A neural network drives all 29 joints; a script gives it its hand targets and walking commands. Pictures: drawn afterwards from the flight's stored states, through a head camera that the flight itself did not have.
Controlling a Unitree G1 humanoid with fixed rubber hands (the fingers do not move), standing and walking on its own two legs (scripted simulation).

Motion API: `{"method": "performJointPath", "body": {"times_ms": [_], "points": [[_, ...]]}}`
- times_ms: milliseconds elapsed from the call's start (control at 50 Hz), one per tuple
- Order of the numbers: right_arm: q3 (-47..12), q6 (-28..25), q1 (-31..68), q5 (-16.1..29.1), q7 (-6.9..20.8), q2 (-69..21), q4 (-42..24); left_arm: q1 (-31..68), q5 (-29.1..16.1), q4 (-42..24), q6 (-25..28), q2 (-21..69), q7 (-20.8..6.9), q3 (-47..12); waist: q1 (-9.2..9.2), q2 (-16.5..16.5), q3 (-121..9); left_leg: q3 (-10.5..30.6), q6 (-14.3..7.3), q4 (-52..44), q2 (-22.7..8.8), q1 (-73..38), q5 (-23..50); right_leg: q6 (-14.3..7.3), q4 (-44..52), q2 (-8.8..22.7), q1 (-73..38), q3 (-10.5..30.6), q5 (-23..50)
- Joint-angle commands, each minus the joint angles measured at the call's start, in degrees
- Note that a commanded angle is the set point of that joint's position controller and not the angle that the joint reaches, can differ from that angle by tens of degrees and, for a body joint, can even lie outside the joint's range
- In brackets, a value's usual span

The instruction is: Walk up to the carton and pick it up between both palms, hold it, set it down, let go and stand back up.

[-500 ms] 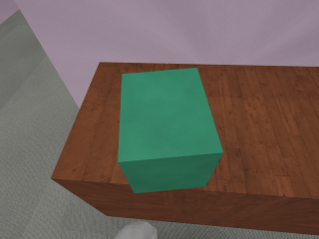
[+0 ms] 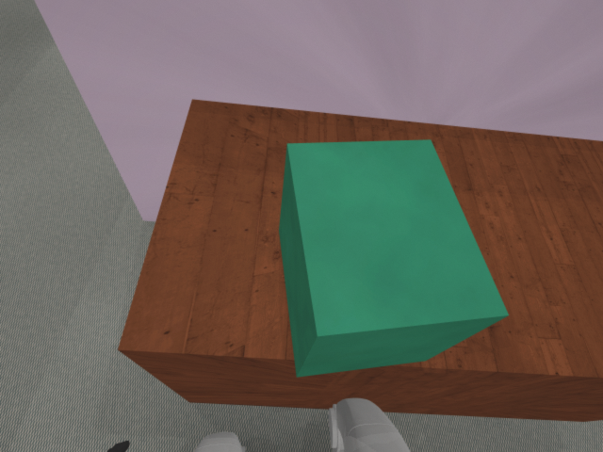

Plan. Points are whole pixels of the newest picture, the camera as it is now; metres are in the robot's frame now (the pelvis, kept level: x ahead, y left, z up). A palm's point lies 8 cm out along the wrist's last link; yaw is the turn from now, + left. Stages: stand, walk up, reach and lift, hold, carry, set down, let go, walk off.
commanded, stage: walk up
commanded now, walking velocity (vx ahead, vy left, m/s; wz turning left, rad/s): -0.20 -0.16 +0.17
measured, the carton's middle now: (362, 261) +0.35 -0.09 +0.00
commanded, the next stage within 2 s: stand in 1.06 s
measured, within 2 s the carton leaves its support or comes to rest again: neither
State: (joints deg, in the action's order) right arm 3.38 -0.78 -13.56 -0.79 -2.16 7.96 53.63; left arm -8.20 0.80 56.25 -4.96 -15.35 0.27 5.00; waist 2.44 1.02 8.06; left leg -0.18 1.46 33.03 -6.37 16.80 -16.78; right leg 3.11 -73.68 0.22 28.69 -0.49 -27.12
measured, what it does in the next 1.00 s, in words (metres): steps to the right: right foot, then left foot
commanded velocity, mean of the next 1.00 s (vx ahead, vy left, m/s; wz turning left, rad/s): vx -0.01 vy -0.03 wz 0.04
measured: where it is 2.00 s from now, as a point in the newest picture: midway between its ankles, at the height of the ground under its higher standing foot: outside the picture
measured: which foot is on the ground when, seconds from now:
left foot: down 0.00-0.26, up 0.28-0.70, down 0.72-1.00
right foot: up 0.00-0.22, down 0.24-1.00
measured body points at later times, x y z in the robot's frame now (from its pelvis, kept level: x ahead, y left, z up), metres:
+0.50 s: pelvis -0.02 -0.13 +0.01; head -0.01 -0.18 +0.46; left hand +0.03 +0.11 -0.11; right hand +0.01 -0.37 -0.17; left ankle -0.08 +0.06 -0.67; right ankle -0.05 -0.20 -0.74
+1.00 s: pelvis -0.04 -0.13 +0.01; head -0.05 -0.14 +0.46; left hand -0.08 +0.07 -0.15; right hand -0.04 -0.33 -0.16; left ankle -0.09 -0.04 -0.74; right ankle -0.05 -0.20 -0.74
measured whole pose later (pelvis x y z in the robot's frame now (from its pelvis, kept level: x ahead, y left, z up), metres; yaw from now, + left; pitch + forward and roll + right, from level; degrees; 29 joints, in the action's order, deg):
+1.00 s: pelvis -0.04 -0.13 +0.01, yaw +3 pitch -3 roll +0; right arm 0.3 0.1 -15.6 -0.2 -2.7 6.2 68.5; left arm -18.1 0.8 65.7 0.5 -5.4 1.5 -0.5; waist -1.2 -1.1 2.1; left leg -0.5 -2.5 19.9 2.6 1.7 -15.1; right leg -4.6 -20.5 -3.5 5.5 -3.8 -12.1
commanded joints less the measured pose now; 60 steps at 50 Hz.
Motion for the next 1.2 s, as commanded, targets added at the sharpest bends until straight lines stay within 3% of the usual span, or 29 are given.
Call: {"method": "performJointPath", "body": {"times_ms": [0, 60, 80, 140, 180, 200, 220, 240, 260, 280, 300, 320, 340, 360, 400, 440, 500, 540, 620, 660, 700, 720, 740, 760, 800, 880, 960, 1060, 1180], "points": [[4.1, -0.7, -8.4, -0.7, -1.4, 17.6, -1.7, 0.5, 0.2, -5.5, -0.5, -1.1, 1.3, 0.3, 0.90, -9.5, -12.5, 17.7, -13.2, -4.4, -17.8, -19.5, 62.2, 1.5, 9.3, 2.4, 7.2, 3.1, -1.6], [3.9, -0.4, -7.4, -1.4, -1.3, 16.4, -2.2, 0.8, -1.0, -5.9, -0.4, -1.7, 0.7, 0.2, 1.32, -14.4, -14.8, 16.9, -12.3, -4.6, -16.7, -21.0, 60.2, 2.6, 18.2, 3.3, 4.2, 3.1, -2.9], [3.4, -0.3, -8.9, -2.2, -1.1, 14.0, -1.1, 0.5, -0.9, -5.8, 0.1, -0.1, 0.3, -0.6, 2.00, -16.5, -18.5, 17.3, -11.1, -7.9, -15.3, -19.1, 41.9, 2.3, 24.5, 4.1, -1.2, 3.1, -0.4], [4.2, 0.8, -4.0, -3.0, -0.7, 15.7, -2.0, -2.3, -1.6, -5.2, 0.6, -1.3, -0.3, -0.5, 0.77, -22.3, -15.7, 15.7, -7.5, -8.6, -10.7, -6.3, 31.8, 0.4, 42.0, 3.9, -16.2, 2.8, 6.0], [4.4, 1.3, 0.0, -2.4, -0.6, 16.4, -3.3, -12.7, -1.2, 0.0, 1.5, -1.9, 0.1, -0.1, -4.66, -14.7, -16.0, 11.3, -4.2, -1.8, -7.2, 0.6, 22.8, -1.0, 57.4, 3.2, -29.6, -1.9, 22.1], [3.6, 1.4, -1.8, -2.5, -0.1, 12.9, -2.8, -14.2, -0.2, 1.2, 2.9, -4.9, 0.0, 0.4, -5.70, -0.8, -17.5, 5.4, -2.2, 9.1, -0.8, 8.3, 0.0, -1.4, 57.5, 8.3, -37.3, 2.4, 25.5], [1.6, 1.9, -6.7, -1.0, 0.3, 4.1, -0.7, -14.3, -0.1, -1.5, 5.6, -8.6, 0.0, -0.1, -5.63, 13.7, -18.6, 2.9, -0.1, 18.9, 9.6, 17.0, -23.0, 0.1, 54.9, 24.7, -39.2, 19.6, 44.3], [2.5, 3.3, -8.6, 0.1, -0.2, 7.7, -1.5, -13.5, 0.6, -1.0, 5.6, -13.9, 0.4, 1.0, -6.60, 17.7, -21.5, 9.0, -0.5, 20.9, 6.8, 11.8, -19.0, -8.2, 55.0, 29.2, -27.2, 25.2, 35.1], [2.2, 4.5, -8.7, 0.7, 0.2, 9.0, -0.7, -6.0, 1.5, -1.5, 5.4, -12.3, -0.1, 1.0, -4.23, 23.3, -17.1, 7.5, -1.6, 19.0, 3.4, 5.2, -15.5, -12.9, 62.6, 26.5, -14.9, 31.6, 13.1], [2.5, 4.6, -2.9, 1.1, 1.1, 10.5, -1.6, 1.7, 1.8, -3.6, 5.2, -7.9, -0.8, -0.3, -2.77, 24.7, -7.7, 7.5, -2.7, 17.6, 3.2, 3.8, -13.7, -10.1, 68.3, 19.5, -8.6, 25.5, 6.2], [2.7, 4.2, -2.0, 0.9, 2.1, 10.3, 0.2, 6.3, 1.0, -5.5, 5.3, -2.6, -0.5, -2.5, -0.72, 21.2, -2.6, 8.5, -3.2, 16.3, 3.8, 5.1, -10.3, -4.6, 66.5, 12.7, -10.9, 15.8, 15.9], [2.5, 3.9, -6.8, 1.0, 2.6, 8.8, 3.0, 8.3, -0.2, -6.4, 5.7, -1.5, 0.3, -3.1, 1.97, 19.8, -1.3, 7.0, -2.8, 16.8, 4.8, 9.0, -6.9, 0.5, 61.3, 10.1, -18.0, 7.3, 37.6], [1.9, 3.9, -10.7, 0.4, 2.7, 6.8, 5.1, 7.0, -1.4, -6.0, 6.1, -3.3, 0.8, -2.4, 3.39, 18.5, -1.9, 5.1, -2.3, 19.0, 6.2, 11.5, -4.2, 2.9, 56.9, 9.9, -24.0, 3.4, 55.1], [1.2, 4.2, -12.1, -0.3, 2.4, 5.6, 6.7, 4.1, -2.2, -4.8, 6.7, -3.8, 0.9, -1.9, 3.26, 16.9, -3.2, 3.4, -1.7, 20.6, 6.7, 10.7, -2.9, 2.0, 55.1, 10.1, -26.4, 2.7, 63.3], [1.2, 4.4, -7.8, -0.4, 1.4, 6.4, 6.6, -8.2, -2.4, -0.2, 7.4, 2.7, 0.8, -3.2, -0.70, 12.9, -5.5, 3.2, -1.1, 17.4, 5.9, 3.9, -3.0, 1.2, 55.1, 10.0, -25.2, 6.1, 63.5], [1.4, 4.5, -3.4, 0.6, 1.3, 7.4, 5.4, -14.1, -1.5, 2.4, 7.4, 6.0, 0.7, -4.9, -2.08, 10.1, -5.0, 3.0, -0.7, 14.1, 6.2, -0.1, -3.0, 1.1, 58.4, 9.9, -21.1, 9.2, 51.3], [1.0, 5.4, -5.1, 0.6, 1.0, 6.5, 7.5, -9.3, -0.5, 1.2, 7.7, -1.0, 1.8, -3.5, -0.36, 5.4, -3.6, 2.7, -0.3, 11.5, 5.9, 3.1, -3.6, -4.9, 61.5, 12.8, -24.6, 12.3, 32.4], [0.6, 5.0, -2.7, 0.5, 0.0, 6.2, 7.2, -8.7, 0.0, 0.7, 7.7, -1.6, 1.9, -3.2, -1.08, 5.4, -3.7, 3.3, -0.6, 5.7, 4.7, 2.1, -6.4, -9.1, 60.9, 14.2, -25.0, 14.1, 32.3], [0.1, 3.3, -0.3, 1.1, -0.8, 6.6, 7.6, -13.0, 1.1, 3.2, 6.7, 2.3, 1.9, -4.4, -2.81, 6.8, -3.7, 3.8, -2.9, -6.5, 4.5, -4.8, -8.9, -12.6, 58.3, 14.8, -23.4, 16.9, 42.1], [-1.0, 2.2, -6.5, 1.0, -0.8, 4.5, 10.8, -10.0, 0.3, 3.0, 6.6, 1.3, 1.8, -4.2, 0.59, 2.5, -6.5, 3.6, -3.8, -18.7, 2.9, -14.5, 9.8, -11.7, 55.4, 13.3, -21.3, 14.2, 43.8], [-1.0, 1.2, -8.7, 0.2, -0.9, 6.2, 12.6, -9.9, -0.9, 2.6, 7.2, 2.2, 1.2, -4.1, -0.95, -4.6, -10.4, 7.1, -4.5, -15.4, -1.4, -23.2, 21.6, -9.1, 53.3, 8.4, -16.1, 8.9, 35.2], [-1.2, 1.2, -5.5, 0.7, -0.6, 6.6, 12.5, -11.6, -1.3, 3.2, 6.7, 3.6, 1.4, -4.2, -3.18, -9.0, -7.7, 8.3, -6.3, -14.2, -1.4, -16.1, 19.5, -8.1, 57.3, 5.0, -17.7, 6.3, 22.4], [-1.3, 1.2, -2.3, 0.5, -0.2, 6.0, 12.4, -12.0, -0.8, 3.9, 6.3, 4.2, 1.5, -4.7, -3.71, -13.8, -4.1, 8.3, -6.6, -15.4, -0.7, -9.8, 14.1, -7.8, 59.0, 4.9, -21.4, 6.1, 18.6], [-1.8, 1.0, -0.5, 0.3, 0.0, 4.2, 12.2, -11.5, -0.5, 4.3, 6.4, 2.8, 1.6, -4.5, -3.79, -14.4, -3.3, 6.6, -5.7, -16.1, 0.6, -9.2, 14.3, -8.1, 58.2, 6.0, -23.6, 7.1, 21.6], [-2.5, 0.3, -0.6, -0.1, -0.4, 2.2, 11.3, -13.3, -0.4, 6.0, 6.7, 0.4, 1.4, -3.7, -3.99, -10.7, -4.0, 5.6, -4.9, -16.5, 0.3, -16.1, 19.5, -8.8, 56.4, 5.9, -18.8, 7.2, 27.0], [-2.6, 0.2, -5.5, 0.8, -0.6, 2.7, 13.8, -13.5, 0.2, 8.1, 5.9, 4.4, 1.6, -4.7, -3.05, -2.9, 0.7, 6.6, -5.3, -17.8, 0.8, -8.2, 9.1, -7.7, 58.3, 5.0, -21.1, 6.1, 20.1], [-3.0, 0.0, -5.7, 0.5, -0.7, 2.1, 13.9, -14.9, -0.2, 9.9, 5.8, 6.2, 1.8, -5.0, -3.45, 2.8, 1.8, 6.8, -5.6, -17.5, 0.4, -9.8, 9.4, -7.1, 58.9, 4.2, -17.9, 5.6, 19.0], [-3.4, -0.4, -7.2, 0.1, -0.6, 2.1, 14.5, -14.5, -0.4, 10.6, 5.8, 6.3, 2.1, -5.0, -3.28, 2.6, 0.7, 6.6, -5.2, -17.9, 0.3, -8.4, 9.9, -7.0, 58.1, 4.6, -20.0, 5.5, 19.9], [-3.9, -0.6, -8.6, 0.2, -0.6, 0.8, 15.5, -14.4, -0.5, 10.8, 6.0, 5.2, 2.1, -4.8, -3.35, -2.2, -0.9, 5.9, -4.9, -17.6, 1.0, -8.0, 10.0, -7.6, 57.3, 5.2, -21.4, 6.0, 21.3]]}}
